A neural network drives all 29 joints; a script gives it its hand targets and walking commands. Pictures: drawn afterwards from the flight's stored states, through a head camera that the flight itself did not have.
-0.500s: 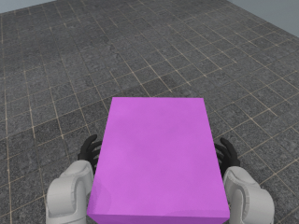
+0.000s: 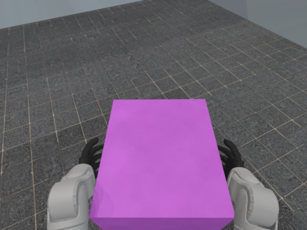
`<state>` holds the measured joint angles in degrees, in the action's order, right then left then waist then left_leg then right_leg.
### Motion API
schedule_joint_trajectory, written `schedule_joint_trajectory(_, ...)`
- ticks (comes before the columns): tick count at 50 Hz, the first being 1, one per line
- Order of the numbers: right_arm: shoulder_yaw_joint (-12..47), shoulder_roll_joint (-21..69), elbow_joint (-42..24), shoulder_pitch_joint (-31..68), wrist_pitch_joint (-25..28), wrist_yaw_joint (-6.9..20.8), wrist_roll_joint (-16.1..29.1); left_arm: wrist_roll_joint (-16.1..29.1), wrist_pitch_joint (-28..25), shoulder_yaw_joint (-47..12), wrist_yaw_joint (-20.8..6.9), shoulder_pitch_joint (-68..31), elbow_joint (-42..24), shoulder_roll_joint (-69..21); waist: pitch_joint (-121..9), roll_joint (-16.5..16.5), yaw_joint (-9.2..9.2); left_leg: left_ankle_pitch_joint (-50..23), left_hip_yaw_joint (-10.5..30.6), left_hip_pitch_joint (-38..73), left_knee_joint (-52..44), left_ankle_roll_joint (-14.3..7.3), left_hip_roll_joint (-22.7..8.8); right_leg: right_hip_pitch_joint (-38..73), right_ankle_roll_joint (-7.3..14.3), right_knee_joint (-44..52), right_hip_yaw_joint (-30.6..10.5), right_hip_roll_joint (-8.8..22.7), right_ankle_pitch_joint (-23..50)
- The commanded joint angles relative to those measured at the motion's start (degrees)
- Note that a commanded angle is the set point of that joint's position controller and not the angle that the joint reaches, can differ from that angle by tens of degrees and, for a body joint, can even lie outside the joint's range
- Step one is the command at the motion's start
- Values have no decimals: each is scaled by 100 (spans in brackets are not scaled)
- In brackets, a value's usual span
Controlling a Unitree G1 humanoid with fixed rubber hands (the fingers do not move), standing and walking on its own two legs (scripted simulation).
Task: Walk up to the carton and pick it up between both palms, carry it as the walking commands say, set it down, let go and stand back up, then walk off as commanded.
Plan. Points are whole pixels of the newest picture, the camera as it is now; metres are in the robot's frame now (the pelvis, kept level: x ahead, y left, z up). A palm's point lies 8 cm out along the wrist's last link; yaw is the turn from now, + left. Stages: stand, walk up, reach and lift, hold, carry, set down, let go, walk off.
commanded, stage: carry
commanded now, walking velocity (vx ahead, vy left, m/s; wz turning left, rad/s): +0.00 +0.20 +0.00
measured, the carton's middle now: (159, 172) +0.27 +0.00 -0.01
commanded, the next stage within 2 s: none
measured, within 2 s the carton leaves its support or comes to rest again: neither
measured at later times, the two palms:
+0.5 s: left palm (22, 199) +0.17 +0.28 +0.07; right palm (182, 208) +0.17 -0.05 +0.05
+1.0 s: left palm out of the picture +0.11 +0.42 +0.06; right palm (112, 219) +0.14 +0.09 +0.08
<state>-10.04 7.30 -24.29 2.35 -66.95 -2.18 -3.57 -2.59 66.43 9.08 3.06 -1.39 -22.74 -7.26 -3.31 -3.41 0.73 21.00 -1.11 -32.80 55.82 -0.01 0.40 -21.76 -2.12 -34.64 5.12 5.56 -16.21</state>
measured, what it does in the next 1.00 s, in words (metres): steps to the left: left foot, then right foot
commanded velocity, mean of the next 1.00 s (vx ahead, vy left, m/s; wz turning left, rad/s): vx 0.00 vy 0.10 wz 0.00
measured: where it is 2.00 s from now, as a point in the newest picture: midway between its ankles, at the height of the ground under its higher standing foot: outside the picture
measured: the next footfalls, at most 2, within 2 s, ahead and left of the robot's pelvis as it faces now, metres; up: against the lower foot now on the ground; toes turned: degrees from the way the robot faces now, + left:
left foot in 0.10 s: +0.05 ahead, +0.17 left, +0.00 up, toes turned +2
right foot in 0.42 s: -0.07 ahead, +0.07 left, +0.00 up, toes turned -3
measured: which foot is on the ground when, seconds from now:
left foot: up 0.00-0.08, down 0.10-0.44, up 0.46-0.74, down 0.76-1.00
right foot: down 0.00-0.10, up 0.12-0.40, down 0.42-1.00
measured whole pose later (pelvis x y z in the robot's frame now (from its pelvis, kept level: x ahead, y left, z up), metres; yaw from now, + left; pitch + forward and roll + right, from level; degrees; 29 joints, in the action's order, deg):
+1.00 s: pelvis -0.13 +0.23 +0.00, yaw +1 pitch +3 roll -1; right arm -9.2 7.3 -18.9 6.2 -67.9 -2.6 -4.4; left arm -2.9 69.3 8.2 3.1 -3.8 -21.0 -3.2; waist -2.6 1.9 2.5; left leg 9.8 -0.2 -24.6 31.7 -0.1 -0.6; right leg -19.3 -3.4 -32.8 2.0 5.0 -16.5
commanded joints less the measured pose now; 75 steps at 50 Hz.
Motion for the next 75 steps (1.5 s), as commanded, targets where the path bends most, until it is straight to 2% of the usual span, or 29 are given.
schedule_joint_trajectory(1,4701,4353,-639,3058,-3,1193,2090,1912,-39,-4292,-1280,-3088,-903,-4402,-1975,1953,-63,-459,-240,1279,-2870,127,-56,1284,460,68,-311,796,1605)
schedule_joint_trajectory(2,4727,4214,-801,2953,62,1190,2159,1823,-26,-4323,-1259,-2700,-680,-4376,-2028,1090,-83,-1411,341,1766,-3226,-11,-324,1026,245,-233,-334,617,1258)
schedule_joint_trajectory(3,4660,4083,-772,3153,77,1285,2108,1755,-84,-4434,-1227,-2953,-989,-4394,-2119,-625,-38,-3256,1211,2366,-3169,-281,-1203,443,-42,-903,-29,196,262)
schedule_joint_trajectory(5,4616,4052,-589,2588,139,1308,2063,1677,-57,-4492,-1198,-2713,-770,-4321,-1969,-1933,-93,-5321,1936,2869,-3028,-1033,-1887,-975,-204,-2230,-141,-292,-2346)
schedule_joint_trajectory(8,4640,4357,-796,2965,125,1342,2106,2006,-114,-4694,-1154,-3399,-1315,-4630,-1706,-1185,-131,-4346,907,2202,-2914,-877,-1128,-870,-57,-2356,121,-399,-1701)
schedule_joint_trajectory(13,4543,4270,-793,2762,117,1316,2054,2093,-74,-4742,-1112,-3378,-1428,-4568,-2144,-777,-171,-3711,1121,3055,-2957,-1047,-1348,-953,66,-1955,14,-463,-1411)
schedule_joint_trajectory(17,4436,4164,-695,2453,107,1166,1773,2090,-12,-4418,-1261,-2921,-1004,-4385,-2212,-24,-57,-1919,1054,2038,-3209,-912,-1210,847,330,889,-118,-352,-598)
schedule_joint_trajectory(18,4537,4225,-733,2475,116,1098,1808,2169,-29,-4488,-1290,-2946,-1080,-4530,-2189,137,0,-1730,913,1401,-2862,-633,-943,1677,513,1580,-938,244,-334)
schedule_joint_trajectory(19,4699,4346,-864,2973,127,1110,1917,2171,-104,-4420,-1355,-3110,-962,-4494,-2150,2040,-37,-590,369,319,-2058,-268,-406,2200,882,1983,-2422,1580,-34)
schedule_joint_trajectory(20,4826,4227,-951,2795,124,1137,1858,2048,-129,-4257,-1369,-2739,-820,-4373,-1822,2708,-69,507,123,-853,-772,13,-50,2294,1429,1854,-3353,2557,1833)
schedule_joint_trajectory(21,4987,4135,-1389,3144,188,1087,1971,2030,-117,-4255,-1388,-2410,-627,-4590,-1612,1905,-84,309,598,-1009,99,39,-198,2274,1601,1532,-2802,2527,3376)
schedule_joint_trajectory(23,4881,4418,-1088,3259,136,1152,2061,2044,-187,-4315,-1392,-2999,-1277,-4401,-1409,1084,-23,-26,498,-883,313,-15,-284,2280,1505,1087,-1667,1938,3796)
schedule_joint_trajectory(25,4939,4452,-1110,3264,164,1138,2204,2222,-252,-4553,-1331,-3646,-1830,-4452,-1536,990,-51,-186,342,-827,-270,152,-262,2609,1123,950,-1200,1439,4515)
schedule_joint_trajectory(30,4736,4048,-650,2562,-21,1178,2091,1872,-21,-4221,-1207,-2904,-1080,-4371,-1508,1474,-20,-525,-220,529,-1507,396,-198,1744,793,883,-467,838,3348)
schedule_joint_trajectory(34,4706,3808,-311,2714,-172,1230,2078,1451,142,-3904,-1265,-2275,-251,-4142,-1434,1421,-49,-756,-165,1655,-3083,383,-219,1021,306,682,-376,539,574)
schedule_joint_trajectory(36,4620,3926,-321,3113,-141,1355,2124,1404,164,-4087,-1235,-2565,-326,-4315,-1529,-43,41,-2829,902,1718,-3145,148,-1181,898,-106,58,124,21,-90)
schedule_joint_trajectory(38,4608,4057,-301,3753,-146,1370,2224,1468,118,-4169,-1239,-3092,-403,-4405,-1240,-731,23,-3580,1161,1752,-3320,-37,-1572,553,-292,-178,39,-26,-796)
schedule_joint_trajectory(40,4527,4003,-128,3175,-174,1348,2101,1593,158,-4255,-1199,-3086,-580,-4480,-1168,-681,15,-2462,1080,1567,-3426,-223,-1349,395,-268,-23,-129,-92,-603)
schedule_joint_trajectory(41,4429,4099,-235,3347,-85,1392,2147,1882,114,-4638,-1220,-3670,-978,-4708,-924,-1542,-20,-1420,1019,1034,-3769,-112,-1223,536,-233,5,-42,-61,-501)
schedule_joint_trajectory(42,4301,4193,136,3207,-114,1338,2036,1881,121,-4476,-1234,-3650,-706,-4544,-972,-712,-32,-757,1260,933,-3961,-91,-1240,646,-197,-220,29,-218,-660)
schedule_joint_trajectory(44,4192,4149,-69,3151,-19,1312,1925,2211,79,-4891,-1235,-4217,-1111,-4801,-1382,-1542,-87,-855,956,1710,-3723,-191,-1139,411,-223,-72,-75,-97,-203)
schedule_joint_trajectory(47,4302,4493,-565,3331,97,1237,1997,2529,29,-5012,-1300,-4342,-1388,-4960,-1984,-909,-135,-134,567,2191,-3526,-202,-1046,584,-42,585,-183,-94,3)
schedule_joint_trajectory(51,4181,4220,-448,2534,97,1067,1680,2332,68,-4666,-1370,-3245,-903,-4520,-2200,364,-135,-1334,534,2596,-2845,-145,-912,402,62,893,-689,25,165)
schedule_joint_trajectory(56,4346,4221,-1021,3170,80,1056,1725,2341,-8,-4707,-1450,-3640,-1247,-4646,-2083,-38,-54,-842,930,2083,-3469,-280,-1063,556,-28,361,-238,-248,-248)
schedule_joint_trajectory(57,4245,4177,-551,2906,-2,1112,1772,2315,70,-4670,-1429,-3577,-891,-4665,-2035,-620,-15,-631,1104,1830,-3741,-236,-1191,558,-50,233,-243,-245,-300)
schedule_joint_trajectory(63,4556,4014,-572,3095,-104,1241,1881,1963,56,-4375,-1325,-3503,-846,-4609,-1322,834,-102,360,446,1254,-3380,57,-682,364,252,982,-514,-160,-986)
schedule_joint_trajectory(64,4447,4189,-235,3167,-146,1286,1926,1892,135,-4363,-1303,-3329,-516,-4618,-927,343,-97,102,321,1181,-3199,57,-566,-16,242,1407,-1157,389,-1084)
schedule_joint_trajectory(70,4612,4298,-147,3691,-228,1350,2155,1760,151,-4151,-1279,-3568,-409,-4647,-848,1096,-101,-520,70,1547,-2699,157,-405,-526,333,1781,-1162,293,-1711)
schedule_joint_trajectory(75,4662,4536,21,3523,-47,1384,2311,1766,-50,-4289,-1201,-3740,-726,-4744,-1706,458,-86,-951,4,1725,-2580,84,-344,201,355,1282,-1018,221,-722)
